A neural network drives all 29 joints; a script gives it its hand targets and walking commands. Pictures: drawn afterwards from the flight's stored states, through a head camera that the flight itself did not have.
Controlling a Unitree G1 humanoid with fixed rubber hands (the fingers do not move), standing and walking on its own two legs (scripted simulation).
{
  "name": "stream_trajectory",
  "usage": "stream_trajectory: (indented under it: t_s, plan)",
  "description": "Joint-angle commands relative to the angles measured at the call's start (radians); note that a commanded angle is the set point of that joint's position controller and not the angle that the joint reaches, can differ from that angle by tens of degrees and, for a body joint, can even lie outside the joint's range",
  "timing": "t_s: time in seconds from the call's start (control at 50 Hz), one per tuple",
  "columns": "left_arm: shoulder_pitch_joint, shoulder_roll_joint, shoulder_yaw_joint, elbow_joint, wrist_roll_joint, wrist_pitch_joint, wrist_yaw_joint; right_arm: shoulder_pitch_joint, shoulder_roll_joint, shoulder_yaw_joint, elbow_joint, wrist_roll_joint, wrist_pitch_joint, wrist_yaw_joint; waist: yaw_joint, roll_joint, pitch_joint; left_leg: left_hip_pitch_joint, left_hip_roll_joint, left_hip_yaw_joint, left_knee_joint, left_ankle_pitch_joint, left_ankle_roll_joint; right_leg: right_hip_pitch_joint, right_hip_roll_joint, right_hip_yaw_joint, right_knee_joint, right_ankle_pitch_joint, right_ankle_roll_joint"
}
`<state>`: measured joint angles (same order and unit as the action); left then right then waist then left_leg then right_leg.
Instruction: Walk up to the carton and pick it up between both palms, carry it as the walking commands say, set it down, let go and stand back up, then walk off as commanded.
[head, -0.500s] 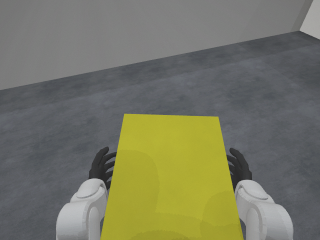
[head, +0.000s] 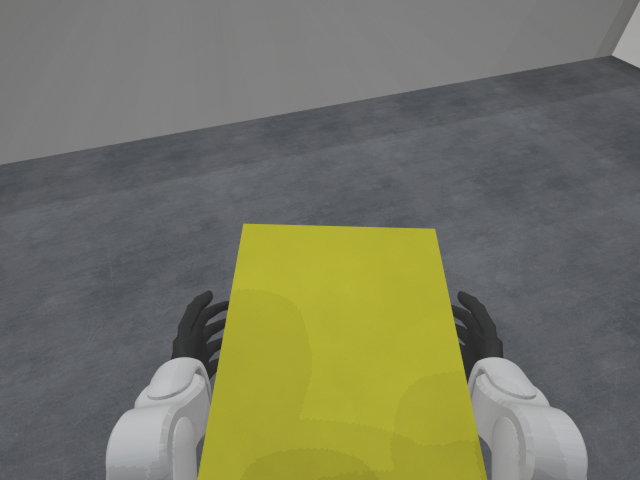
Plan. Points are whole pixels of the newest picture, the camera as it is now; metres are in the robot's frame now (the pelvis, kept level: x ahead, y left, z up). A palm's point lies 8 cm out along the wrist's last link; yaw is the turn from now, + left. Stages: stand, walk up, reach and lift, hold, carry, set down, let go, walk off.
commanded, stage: carry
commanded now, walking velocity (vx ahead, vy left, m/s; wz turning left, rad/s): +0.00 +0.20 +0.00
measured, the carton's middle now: (333, 380) +0.24 +0.01 +0.01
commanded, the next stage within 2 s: none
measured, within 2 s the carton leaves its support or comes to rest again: neither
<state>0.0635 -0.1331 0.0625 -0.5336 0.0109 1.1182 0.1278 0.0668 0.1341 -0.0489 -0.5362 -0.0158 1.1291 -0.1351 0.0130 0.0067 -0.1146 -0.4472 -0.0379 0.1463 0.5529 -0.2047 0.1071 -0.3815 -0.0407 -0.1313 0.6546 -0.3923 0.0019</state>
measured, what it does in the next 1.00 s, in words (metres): steps to the left: right foot, then left foot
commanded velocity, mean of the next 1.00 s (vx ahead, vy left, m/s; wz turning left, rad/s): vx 0.00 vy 0.13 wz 0.00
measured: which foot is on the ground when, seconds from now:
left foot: down 0.00-0.02, up 0.04-0.24, down 0.26-0.60, up 0.62-0.80, down 0.82-1.00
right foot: up 0.00-0.00, down 0.02-0.28, up 0.30-0.56, down 0.58-0.84, up 0.86-1.00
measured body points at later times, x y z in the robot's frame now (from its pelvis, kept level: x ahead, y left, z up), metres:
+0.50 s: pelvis -0.05 +0.14 +0.01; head -0.04 +0.15 +0.46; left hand +0.20 +0.30 +0.08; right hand +0.20 -0.01 +0.08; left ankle +0.00 +0.20 -0.73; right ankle -0.07 +0.02 -0.68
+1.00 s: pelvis -0.08 +0.26 +0.01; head -0.08 +0.28 +0.46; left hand +0.16 +0.43 +0.08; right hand +0.16 +0.12 +0.08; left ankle -0.05 +0.34 -0.73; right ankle -0.10 +0.11 -0.69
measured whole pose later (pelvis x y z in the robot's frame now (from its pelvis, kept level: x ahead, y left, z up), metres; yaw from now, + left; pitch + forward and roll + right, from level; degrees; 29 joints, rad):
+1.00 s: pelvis -0.08 +0.26 +0.01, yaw +0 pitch +4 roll -2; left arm 0.07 -0.13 0.06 -0.53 0.02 1.13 0.13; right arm 0.07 0.14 -0.05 -0.51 -0.01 1.13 -0.13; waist 0.01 -0.01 -0.09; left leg -0.39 0.02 0.11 0.52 -0.21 0.07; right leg -0.42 -0.08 -0.07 0.78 -0.48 0.06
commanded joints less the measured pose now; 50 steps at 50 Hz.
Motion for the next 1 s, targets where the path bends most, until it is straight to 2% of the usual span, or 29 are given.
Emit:
stream_trajectory:
  t_s: [0.0, 0.02, 0.04, 0.06, 0.08, 0.14, 0.18, 0.22, 0.24, 0.26, 0.28, 0.3, 0.36, 0.48, 0.52, 0.56, 0.58, 0.6, 0.62, 0.66, 0.7, 0.74, 0.78, 0.8, 0.82, 0.84, 0.86, 0.9, 0.98]
  plan:
    - [-0.352, -0.761, -0.681, -0.075, -0.25, -0.006, -0.116, -0.373, 0.741, 0.657, -0.102, 0.221, -0.021, 0.105, 0.012, -0.014, -0.227, 0.013, 0.194, -0.193, -0.022, 0.101, -0.028, 0.272, -0.165, 0.179, -0.291, 0.14, -0.046]
    - [-0.354, -0.751, -0.668, -0.05, -0.243, -0.009, -0.115, -0.395, 0.724, 0.665, -0.11, 0.219, -0.012, 0.106, 0.006, -0.253, -0.176, -0.151, 0.089, -0.097, 0.116, -0.114, -0.095, 0.285, -0.402, 0.469, -0.338, 0.294, -0.141]
    - [-0.356, -0.758, -0.669, -0.044, -0.242, -0.007, -0.116, -0.439, 0.715, 0.666, -0.117, 0.227, -0.009, 0.108, 0.007, -0.29, -0.143, -0.177, 0.082, -0.117, 0.34, -0.281, -0.111, 0.2, -0.495, 0.514, -0.379, 0.393, -0.237]
    - [-0.367, -0.761, -0.675, -0.059, -0.247, -0.007, -0.118, -0.458, 0.731, 0.67, -0.119, 0.24, -0.011, 0.111, 0.004, -0.201, -0.106, -0.191, 0.094, -0.174, 0.452, -0.274, -0.111, 0.16, -0.476, 0.472, -0.386, 0.401, -0.242]
    - [-0.372, -0.77, -0.674, -0.066, -0.245, -0.01, -0.121, -0.477, 0.743, 0.68, -0.13, 0.254, -0.015, 0.114, 0.004, -0.123, -0.092, -0.182, 0.105, -0.186, 0.469, -0.23, -0.114, 0.136, -0.426, 0.383, -0.37, 0.351, -0.203]
    - [-0.383, -0.789, -0.677, -0.095, -0.248, -0.016, -0.12, -0.462, 0.775, 0.692, -0.147, 0.262, -0.024, 0.116, -0.007, -0.169, -0.117, -0.073, 0.08, -0.099, 0.265, -0.179, -0.125, 0.13, -0.287, 0.173, -0.274, 0.448, -0.099]
    - [-0.353, -0.769, -0.672, -0.098, -0.237, -0.014, -0.113, -0.444, 0.762, 0.69, -0.153, 0.265, -0.02, 0.111, -0.002, -0.232, -0.149, -0.002, 0.044, -0.048, 0.143, -0.197, -0.133, 0.152, -0.28, 0.156, -0.245, 0.513, -0.085]
    - [-0.327, -0.753, -0.672, -0.094, -0.222, -0.009, -0.103, -0.41, 0.748, 0.68, -0.141, 0.265, -0.014, 0.11, -0.012, -0.215, -0.184, 0.122, 0.021, 0.008, -0.085, -0.092, -0.132, 0.155, -0.26, 0.117, -0.174, 0.523, -0.048]
    - [-0.313, -0.742, -0.671, -0.085, -0.21, -0.007, -0.1, -0.393, 0.736, 0.674, -0.125, 0.262, -0.012, 0.112, -0.011, -0.153, -0.215, 0.24, 0.032, -0.008, -0.175, -0.054, -0.131, 0.113, -0.235, 0.093, -0.107, 0.483, -0.01]
    - [-0.305, -0.732, -0.673, -0.075, -0.201, -0.006, -0.097, -0.384, 0.722, 0.667, -0.109, 0.257, -0.012, 0.116, -0.01, -0.047, -0.234, 0.346, 0.128, -0.11, -0.209, 0.054, -0.117, 0.028, -0.199, 0.059, -0.01, 0.335, 0.036]
    - [-0.323, -0.728, -0.702, -0.117, -0.212, 0.0, -0.098, -0.369, 0.714, 0.654, -0.106, 0.259, -0.018, 0.12, -0.023, 0.274, -0.233, 0.406, 0.357, -0.419, -0.19, 0.35, -0.014, -0.21, -0.078, -0.008, 0.162, -0.068, 0.095]
    - [-0.359, -0.75, -0.712, -0.113, -0.217, 0.002, -0.097, -0.378, 0.735, 0.648, -0.112, 0.265, -0.019, 0.128, -0.028, 0.319, -0.225, 0.386, 0.379, -0.427, -0.166, 0.527, 0.071, -0.249, -0.031, 0.024, 0.332, -0.302, 0.068]
    - [-0.404, -0.819, -0.731, -0.118, -0.255, -0.007, -0.116, -0.418, 0.779, 0.66, -0.135, 0.256, -0.03, 0.133, -0.025, 0.139, -0.217, 0.273, 0.297, -0.282, -0.148, 0.323, 0.081, -0.217, -0.044, 0.079, 0.476, -0.162, 0.031]
    - [-0.394, -0.795, -0.722, -0.112, -0.259, -0.014, -0.111, -0.393, 0.755, 0.655, -0.132, 0.24, -0.034, 0.121, -0.027, 0.129, -0.231, 0.262, 0.289, -0.298, -0.206, 0.174, 0.1, -0.099, -0.013, 0.03, 0.179, -0.116, 0.006]
    - [-0.363, -0.78, -0.706, -0.09, -0.251, -0.011, -0.11, -0.384, 0.743, 0.656, -0.119, 0.235, -0.027, 0.115, -0.009, 0.104, -0.235, 0.228, 0.266, -0.266, -0.192, 0.164, 0.076, 0.015, -0.002, 0.003, -0.033, -0.015, -0.008]
    - [-0.346, -0.771, -0.687, -0.076, -0.247, -0.009, -0.112, -0.368, 0.736, 0.658, -0.105, 0.228, -0.023, 0.108, 0.003, 0.041, -0.23, 0.132, 0.226, -0.216, -0.12, 0.138, 0.017, 0.185, -0.07, 0.056, -0.242, 0.132, -0.024]
    - [-0.342, -0.753, -0.678, -0.071, -0.25, -0.006, -0.115, -0.365, 0.733, 0.657, -0.097, 0.219, -0.02, 0.103, 0.011, -0.058, -0.214, -0.012, 0.183, -0.179, -0.006, 0.079, -0.037, 0.294, -0.206, 0.222, -0.314, 0.136, -0.053]
    - [-0.339, -0.756, -0.661, -0.037, -0.239, -0.01, -0.114, -0.412, 0.711, 0.671, -0.116, 0.222, -0.011, 0.105, 0.006, -0.289, -0.154, -0.141, 0.081, -0.084, 0.14, -0.158, -0.097, 0.256, -0.427, 0.465, -0.347, 0.324, -0.165]
    - [-0.358, -0.754, -0.668, -0.048, -0.243, -0.008, -0.115, -0.442, 0.711, 0.663, -0.108, 0.229, -0.008, 0.107, 0.006, -0.274, -0.125, -0.171, 0.086, -0.125, 0.362, -0.283, -0.112, 0.19, -0.496, 0.496, -0.384, 0.407, -0.242]
    - [-0.377, -0.768, -0.676, -0.073, -0.247, -0.012, -0.12, -0.473, 0.741, 0.678, -0.119, 0.255, -0.016, 0.114, 0.003, -0.106, -0.082, -0.176, 0.106, -0.182, 0.472, -0.23, -0.114, 0.133, -0.422, 0.357, -0.366, 0.373, -0.199]
    - [-0.376, -0.793, -0.678, -0.088, -0.249, -0.015, -0.121, -0.454, 0.769, 0.686, -0.132, 0.26, -0.023, 0.116, -0.01, -0.135, -0.101, -0.079, 0.097, -0.117, 0.281, -0.174, -0.12, 0.125, -0.293, 0.172, -0.284, 0.441, -0.111]
    - [-0.363, -0.782, -0.682, -0.107, -0.246, -0.017, -0.117, -0.442, 0.764, 0.691, -0.15, 0.264, -0.025, 0.112, -0.005, -0.215, -0.143, 0.017, 0.04, -0.036, 0.132, -0.179, -0.134, 0.146, -0.252, 0.122, -0.233, 0.486, -0.081]
    - [-0.328, -0.764, -0.681, -0.102, -0.23, -0.012, -0.109, -0.411, 0.749, 0.683, -0.145, 0.268, -0.019, 0.112, -0.016, -0.183, -0.184, 0.183, 0.027, 0.015, -0.115, -0.03, -0.137, 0.127, -0.221, 0.074, -0.152, 0.466, -0.032]
    - [-0.312, -0.752, -0.681, -0.092, -0.22, -0.01, -0.104, -0.396, 0.734, 0.675, -0.131, 0.264, -0.016, 0.115, -0.014, -0.104, -0.212, 0.305, 0.082, -0.045, -0.178, 0.026, -0.138, 0.07, -0.198, 0.05, -0.086, 0.394, 0.009]
    - [-0.293, -0.741, -0.684, -0.08, -0.212, -0.007, -0.099, -0.386, 0.708, 0.665, -0.115, 0.26, -0.015, 0.119, -0.009, 0.033, -0.225, 0.395, 0.225, -0.211, -0.197, 0.238, -0.108, -0.041, -0.147, 0.04, -0.021, 0.166, 0.063]
    - [-0.344, -0.738, -0.72, -0.137, -0.229, -0.001, -0.101, -0.36, 0.713, 0.65, -0.108, 0.264, -0.021, 0.123, -0.024, 0.278, -0.229, 0.399, 0.379, -0.42, -0.182, 0.499, -0.018, -0.151, -0.059, 0.013, 0.092, -0.118, 0.099]
    - [-0.368, -0.762, -0.724, -0.121, -0.233, 0.003, -0.101, -0.374, 0.733, 0.648, -0.113, 0.266, -0.019, 0.128, -0.026, 0.249, -0.239, 0.387, 0.386, -0.403, -0.162, 0.581, 0.03, -0.134, -0.056, 0.065, 0.174, -0.221, 0.078]
    - [-0.399, -0.81, -0.737, -0.115, -0.257, -0.001, -0.113, -0.405, 0.764, 0.653, -0.124, 0.259, -0.027, 0.133, -0.021, 0.137, -0.234, 0.319, 0.343, -0.326, -0.17, 0.402, 0.029, -0.094, -0.057, 0.087, 0.212, -0.152, 0.058]
    - [-0.424, -0.834, -0.746, -0.109, -0.27, -0.008, -0.116, -0.403, 0.765, 0.639, -0.114, 0.245, -0.033, 0.133, -0.022, 0.141, -0.206, 0.286, 0.314, -0.301, -0.237, 0.17, 0.009, -0.055, -0.037, 0.06, 0.096, -0.072, 0.046]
